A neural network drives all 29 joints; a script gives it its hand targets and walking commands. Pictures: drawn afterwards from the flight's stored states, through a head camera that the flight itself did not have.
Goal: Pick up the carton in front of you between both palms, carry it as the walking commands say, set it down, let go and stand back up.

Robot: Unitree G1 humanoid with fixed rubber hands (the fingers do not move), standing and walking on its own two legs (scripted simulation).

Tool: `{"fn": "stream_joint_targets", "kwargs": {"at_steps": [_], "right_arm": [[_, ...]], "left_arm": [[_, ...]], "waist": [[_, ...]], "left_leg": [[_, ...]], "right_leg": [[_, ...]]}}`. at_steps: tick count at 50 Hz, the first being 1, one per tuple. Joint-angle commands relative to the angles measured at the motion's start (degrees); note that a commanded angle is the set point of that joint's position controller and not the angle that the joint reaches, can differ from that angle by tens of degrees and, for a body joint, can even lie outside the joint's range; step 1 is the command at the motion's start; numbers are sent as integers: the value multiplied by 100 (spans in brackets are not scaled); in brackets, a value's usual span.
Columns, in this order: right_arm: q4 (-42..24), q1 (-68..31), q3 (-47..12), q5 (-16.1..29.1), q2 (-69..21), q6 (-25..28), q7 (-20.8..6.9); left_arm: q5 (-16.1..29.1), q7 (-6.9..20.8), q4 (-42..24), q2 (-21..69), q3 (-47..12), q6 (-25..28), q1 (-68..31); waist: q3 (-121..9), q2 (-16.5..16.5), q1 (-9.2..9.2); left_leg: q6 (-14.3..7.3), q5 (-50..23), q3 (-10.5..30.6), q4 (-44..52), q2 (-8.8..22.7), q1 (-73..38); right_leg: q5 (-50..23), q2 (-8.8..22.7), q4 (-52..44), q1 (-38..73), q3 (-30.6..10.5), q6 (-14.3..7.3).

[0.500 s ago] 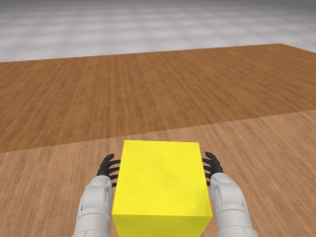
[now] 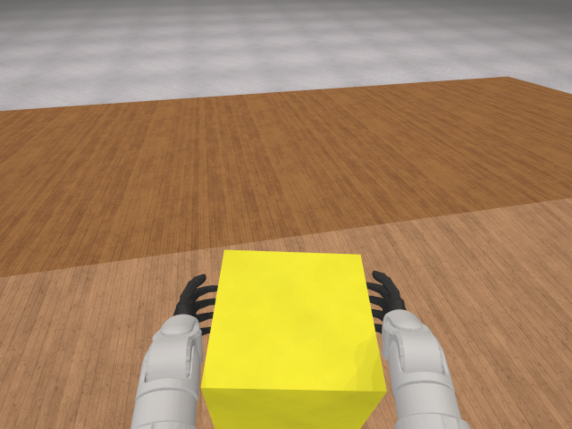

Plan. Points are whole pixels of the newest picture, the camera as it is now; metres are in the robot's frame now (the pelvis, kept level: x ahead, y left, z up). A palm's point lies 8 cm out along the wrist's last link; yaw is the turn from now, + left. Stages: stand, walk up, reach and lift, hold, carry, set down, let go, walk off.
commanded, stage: reach and lift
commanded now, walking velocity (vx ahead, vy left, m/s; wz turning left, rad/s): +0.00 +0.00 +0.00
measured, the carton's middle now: (288, 351) +0.28 +0.00 -0.04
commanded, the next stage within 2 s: hold in 0.28 s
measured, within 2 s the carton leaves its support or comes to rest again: neither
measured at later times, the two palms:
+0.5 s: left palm (183, 320) +0.28 +0.15 +0.05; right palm (398, 314) +0.29 -0.15 +0.05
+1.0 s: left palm (183, 320) +0.28 +0.15 +0.05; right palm (397, 315) +0.28 -0.15 +0.05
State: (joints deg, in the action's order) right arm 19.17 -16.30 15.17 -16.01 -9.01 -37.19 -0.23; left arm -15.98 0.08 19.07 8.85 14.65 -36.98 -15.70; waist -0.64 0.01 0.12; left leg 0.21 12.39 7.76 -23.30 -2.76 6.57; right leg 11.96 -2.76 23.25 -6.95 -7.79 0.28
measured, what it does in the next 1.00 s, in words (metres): stands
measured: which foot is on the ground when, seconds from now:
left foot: down 0.00-1.00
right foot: down 0.00-1.00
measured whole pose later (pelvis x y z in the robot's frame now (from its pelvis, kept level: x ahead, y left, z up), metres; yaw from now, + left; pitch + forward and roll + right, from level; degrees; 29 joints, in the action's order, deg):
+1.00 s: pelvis -0.01 +0.00 +0.00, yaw +0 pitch -7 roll +0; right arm 14.9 -17.1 14.8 -16.3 -9.2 -42.9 -0.7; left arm -16.2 0.5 14.8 9.1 14.1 -42.9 -16.5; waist 0.4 0.0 0.1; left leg 0.2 11.3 7.3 -21.5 -2.5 3.1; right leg 10.9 -2.5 21.3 -3.4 -7.3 0.2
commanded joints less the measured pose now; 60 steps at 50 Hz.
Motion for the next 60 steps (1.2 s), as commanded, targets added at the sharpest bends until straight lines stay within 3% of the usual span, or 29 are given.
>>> {"fn": "stream_joint_targets", "kwargs": {"at_steps": [1, 13, 19, 25, 38, 60], "right_arm": [[-84, -2549, -3170, 1369, -5406, 83, -1364], [-391, -2393, -3260, 1439, -5349, -78, -1356], [-944, -2381, -3635, 1672, -5361, -313, -1312], [-546, -2413, -3198, 1425, -5119, -518, -1322], [-399, -2995, -3203, 1442, -5285, -434, -1372], [-646, -2579, -3245, 1472, -5221, -479, -1342]], "left_arm": [[1397, 1363, -202, 5388, -3147, 93, -2740], [1477, 1357, -526, 5316, -3250, -70, -2591], [1712, 1321, -1074, 5286, -3616, -300, -2585], [1449, 1330, -698, 5048, -3184, -506, -2624], [1470, 1383, -539, 5227, -3183, -421, -3213], [1528, 1342, -796, 5192, -3256, -468, -2799]], "waist": [[-1416, 22, -5], [-1321, 12, -9], [-1548, 2, 1], [-755, 5, -4], [-1028, 8, -5], [-1156, 12, -4]], "left_leg": [[69, -1271, -315, 344, -227, -354], [83, -1383, -312, 424, -237, -470], [92, -1664, -281, 486, -243, -677], [42, -692, -356, 641, -214, -400], [37, -407, -378, 538, -188, -354], [74, -1136, -337, 555, -221, -571]], "right_leg": [[-1274, -245, -294, 523, 325, 62], [-1394, -250, -382, 607, 308, 79], [-1735, -246, -453, 857, 285, 98], [-722, -217, -609, 552, 343, 48], [-438, -193, -510, 532, 370, 32], [-1161, -224, -520, 743, 334, 54]]}}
